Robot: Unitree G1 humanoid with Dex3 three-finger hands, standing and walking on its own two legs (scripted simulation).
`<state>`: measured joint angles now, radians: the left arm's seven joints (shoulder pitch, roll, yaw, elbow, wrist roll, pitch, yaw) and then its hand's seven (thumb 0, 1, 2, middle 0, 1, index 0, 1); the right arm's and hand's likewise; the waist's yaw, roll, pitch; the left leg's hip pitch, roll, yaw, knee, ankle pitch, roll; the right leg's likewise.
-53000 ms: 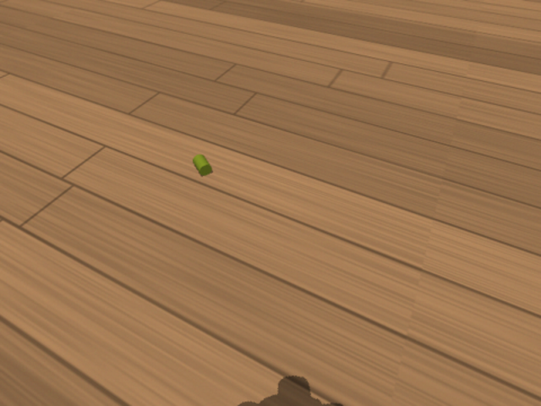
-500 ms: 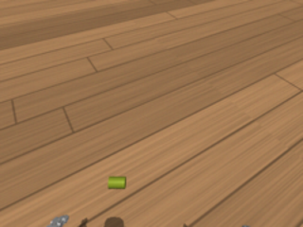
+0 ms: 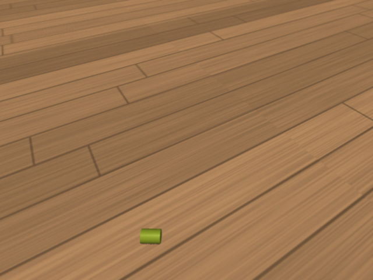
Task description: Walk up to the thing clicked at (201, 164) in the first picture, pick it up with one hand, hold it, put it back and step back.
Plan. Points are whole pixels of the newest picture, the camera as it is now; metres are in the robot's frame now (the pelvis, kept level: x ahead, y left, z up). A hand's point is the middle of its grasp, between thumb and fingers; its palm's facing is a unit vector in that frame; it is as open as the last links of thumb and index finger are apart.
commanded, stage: stand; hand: left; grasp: from above
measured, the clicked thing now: (151, 235) +0.49 +0.22 -0.74
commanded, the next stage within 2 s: step back in 1.72 s
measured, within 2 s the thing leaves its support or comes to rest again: neither
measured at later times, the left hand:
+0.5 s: hand out of the picture +0.05 +0.23 -0.16, palm faces +0.02 -0.94 -0.34, open 7.3 cm
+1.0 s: hand out of the picture +0.07 +0.23 -0.15, palm faces +0.02 -0.94 -0.34, open 7.3 cm
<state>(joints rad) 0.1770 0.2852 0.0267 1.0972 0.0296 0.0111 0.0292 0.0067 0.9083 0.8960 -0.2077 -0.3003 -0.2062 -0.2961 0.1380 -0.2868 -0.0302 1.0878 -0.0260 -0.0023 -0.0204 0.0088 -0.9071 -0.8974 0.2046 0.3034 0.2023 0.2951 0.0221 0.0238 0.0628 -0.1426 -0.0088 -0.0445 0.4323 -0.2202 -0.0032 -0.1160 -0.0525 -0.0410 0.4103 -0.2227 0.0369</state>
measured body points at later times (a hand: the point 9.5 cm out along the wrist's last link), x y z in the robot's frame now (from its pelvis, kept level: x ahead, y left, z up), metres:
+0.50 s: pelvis +0.00 -0.01 +0.00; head +0.00 -0.02 +0.45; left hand +0.05 +0.28 -0.13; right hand +0.05 -0.30 -0.14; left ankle +0.01 +0.12 -0.74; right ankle +0.00 -0.14 -0.74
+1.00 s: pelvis +0.00 -0.02 +0.01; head +0.01 -0.02 +0.45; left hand +0.07 +0.28 -0.13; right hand +0.08 -0.31 -0.14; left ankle +0.01 +0.12 -0.74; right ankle +0.00 -0.14 -0.74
